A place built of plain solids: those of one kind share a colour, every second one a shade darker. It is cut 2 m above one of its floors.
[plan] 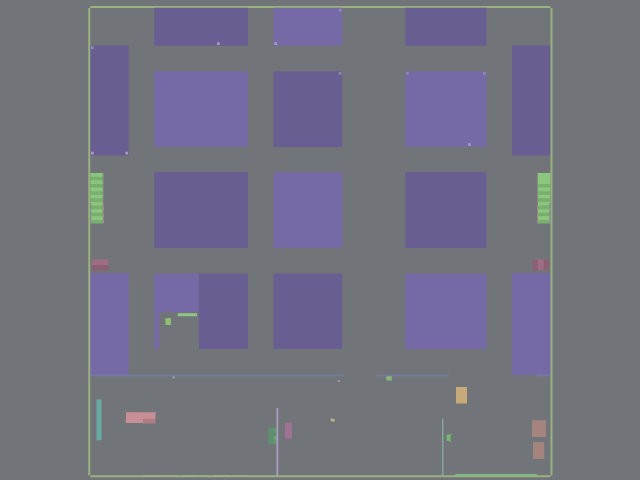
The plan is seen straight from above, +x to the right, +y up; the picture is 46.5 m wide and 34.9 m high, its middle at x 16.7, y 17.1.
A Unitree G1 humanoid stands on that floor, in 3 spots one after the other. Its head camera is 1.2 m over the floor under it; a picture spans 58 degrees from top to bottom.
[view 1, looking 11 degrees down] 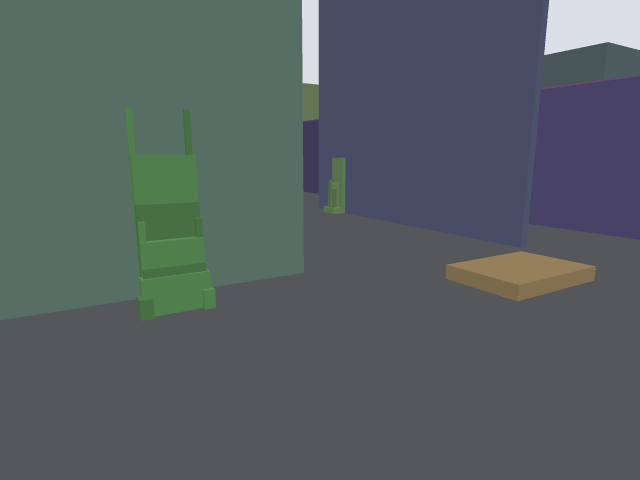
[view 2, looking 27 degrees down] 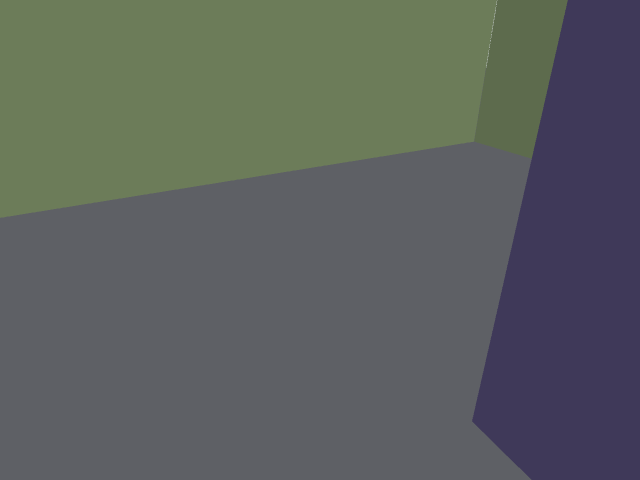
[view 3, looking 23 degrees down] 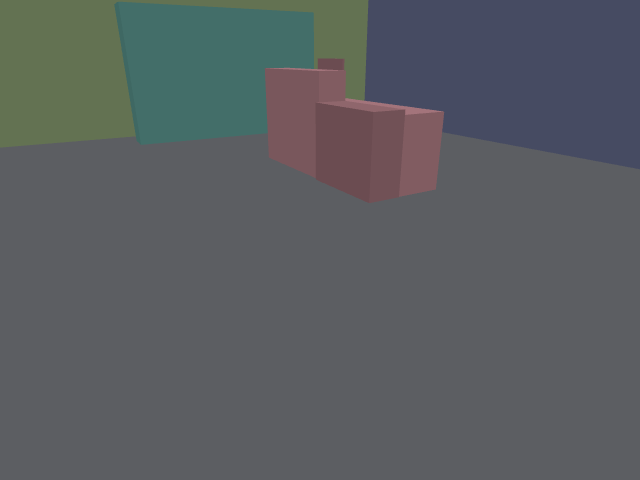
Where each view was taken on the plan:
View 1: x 29.51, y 2.00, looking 149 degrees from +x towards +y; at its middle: ground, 6.29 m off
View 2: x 29.73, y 30.58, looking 62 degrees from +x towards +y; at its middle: ground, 2.64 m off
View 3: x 7.66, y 1.50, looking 149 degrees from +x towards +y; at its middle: ground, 3.07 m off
